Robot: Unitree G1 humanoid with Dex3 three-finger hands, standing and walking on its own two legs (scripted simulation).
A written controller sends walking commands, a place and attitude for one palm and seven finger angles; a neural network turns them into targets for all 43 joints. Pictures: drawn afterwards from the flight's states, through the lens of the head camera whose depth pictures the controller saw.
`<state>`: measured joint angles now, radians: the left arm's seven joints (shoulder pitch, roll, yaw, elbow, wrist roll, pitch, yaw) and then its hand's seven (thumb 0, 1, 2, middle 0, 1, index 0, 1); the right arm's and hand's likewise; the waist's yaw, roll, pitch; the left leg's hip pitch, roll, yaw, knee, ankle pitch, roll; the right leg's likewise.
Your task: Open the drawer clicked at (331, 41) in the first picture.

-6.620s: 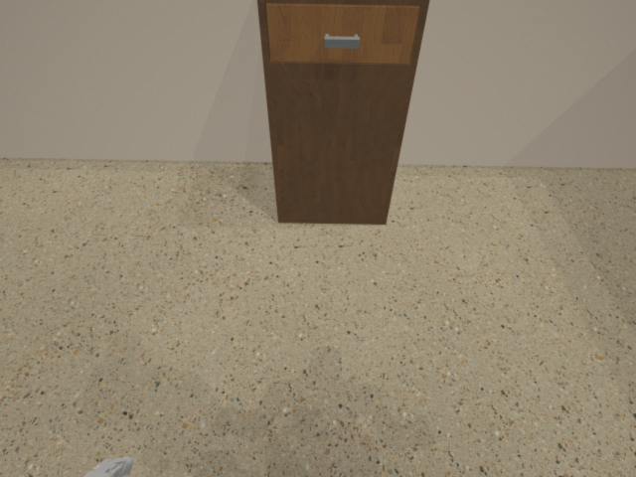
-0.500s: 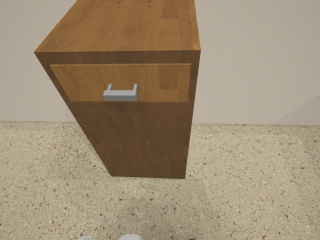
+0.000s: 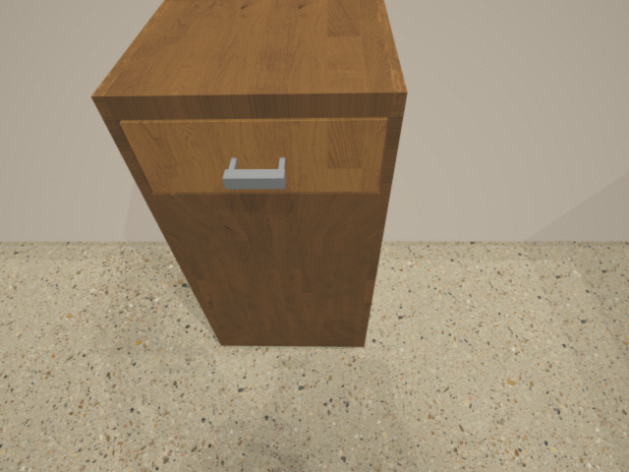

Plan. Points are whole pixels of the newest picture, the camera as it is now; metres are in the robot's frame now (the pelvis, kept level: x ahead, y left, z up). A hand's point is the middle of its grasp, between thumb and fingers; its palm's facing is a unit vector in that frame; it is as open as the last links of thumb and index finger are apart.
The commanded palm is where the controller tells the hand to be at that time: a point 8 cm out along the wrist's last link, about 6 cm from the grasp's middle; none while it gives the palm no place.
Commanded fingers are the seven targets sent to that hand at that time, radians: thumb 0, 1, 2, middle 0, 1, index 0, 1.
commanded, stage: come to a stop and stand still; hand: left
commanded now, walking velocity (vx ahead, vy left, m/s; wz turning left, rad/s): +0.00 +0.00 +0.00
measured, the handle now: (256, 171) +0.58 +0.14 +0.04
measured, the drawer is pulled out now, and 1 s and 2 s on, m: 0.00 0.00 0.00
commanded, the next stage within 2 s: look again from close up in 0.42 s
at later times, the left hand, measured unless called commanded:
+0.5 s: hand out of the picture -0.03 +0.14 -0.17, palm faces +0.05 -0.98 -0.17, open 7.3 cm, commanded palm none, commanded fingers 0.00 0.90 0.90 -0.20 -0.30 -0.20 -0.30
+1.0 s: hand out of the picture -0.01 +0.19 -0.18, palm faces +0.03 -0.98 -0.20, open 7.4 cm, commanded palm none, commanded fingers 0.00 0.90 0.90 -0.20 -0.30 -0.20 -0.30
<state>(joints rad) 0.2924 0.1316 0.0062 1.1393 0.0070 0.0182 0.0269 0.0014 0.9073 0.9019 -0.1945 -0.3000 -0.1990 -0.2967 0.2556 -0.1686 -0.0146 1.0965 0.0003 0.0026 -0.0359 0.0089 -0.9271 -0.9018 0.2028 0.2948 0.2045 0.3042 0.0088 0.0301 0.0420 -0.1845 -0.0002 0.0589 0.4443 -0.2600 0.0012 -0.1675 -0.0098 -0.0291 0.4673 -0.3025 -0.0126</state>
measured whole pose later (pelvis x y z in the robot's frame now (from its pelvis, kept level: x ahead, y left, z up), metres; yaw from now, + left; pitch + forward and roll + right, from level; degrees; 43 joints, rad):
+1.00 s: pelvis -0.01 +0.02 +0.00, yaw +0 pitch -1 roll +0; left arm 0.30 0.16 0.00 1.08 0.01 -0.01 0.03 0.00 0.91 0.90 -0.19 -0.30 -0.20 -0.30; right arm 0.32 -0.15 0.03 1.08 -0.02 -0.02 -0.02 0.01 -0.92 -0.90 0.20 0.29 0.20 0.30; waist 0.00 0.00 0.02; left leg -0.20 -0.01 0.05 0.50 -0.28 0.03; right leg -0.18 -0.02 -0.03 0.50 -0.31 0.00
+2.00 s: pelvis +0.05 -0.06 -0.02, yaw +0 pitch -1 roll +2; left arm 0.27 0.16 0.04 0.97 0.02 0.01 0.05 0.01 0.92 0.90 -0.20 -0.30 -0.20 -0.30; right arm 0.12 -0.15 -0.02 0.96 -0.02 0.02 -0.02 -0.01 -0.92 -0.90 0.20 0.29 0.20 0.30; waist 0.04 0.01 0.06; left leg -0.37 0.01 0.09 0.59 -0.21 0.01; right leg -0.28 -0.05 -0.02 0.65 -0.37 0.00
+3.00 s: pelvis +0.04 -0.06 +0.00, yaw +1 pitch -1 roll +0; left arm 0.30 0.14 -0.01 1.09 0.01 -0.02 0.03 0.00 0.91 0.90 -0.20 -0.30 -0.20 -0.30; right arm 0.34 -0.14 0.03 1.09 -0.01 -0.02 -0.02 0.01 -0.92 -0.90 0.20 0.29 0.20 0.30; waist 0.00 0.04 0.01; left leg -0.17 -0.02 0.06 0.47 -0.29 0.03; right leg -0.22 -0.04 -0.05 0.50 -0.26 0.00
